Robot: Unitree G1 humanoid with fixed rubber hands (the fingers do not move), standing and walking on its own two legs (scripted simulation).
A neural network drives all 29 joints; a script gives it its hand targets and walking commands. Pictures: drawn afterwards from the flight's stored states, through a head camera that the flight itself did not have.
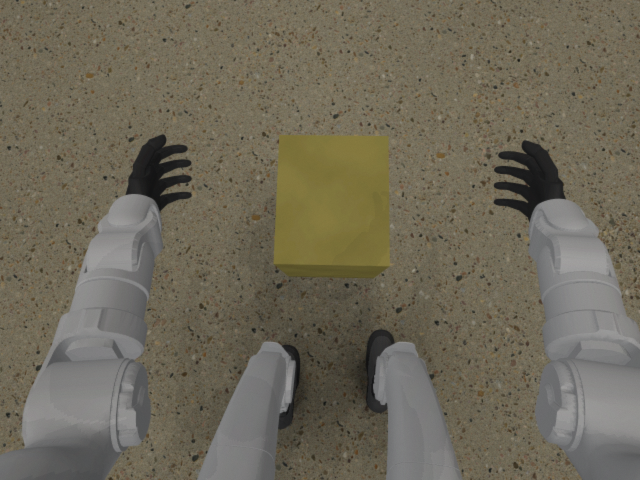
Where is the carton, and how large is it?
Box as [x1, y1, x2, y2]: [273, 135, 389, 277]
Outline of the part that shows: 279,135 273,263 289,276 374,277 389,266 388,136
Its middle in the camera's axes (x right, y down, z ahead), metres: +0.03 -0.06 +0.94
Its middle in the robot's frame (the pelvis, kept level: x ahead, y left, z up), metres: +0.52 +0.02 -0.54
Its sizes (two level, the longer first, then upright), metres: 0.278 0.233 0.295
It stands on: the floor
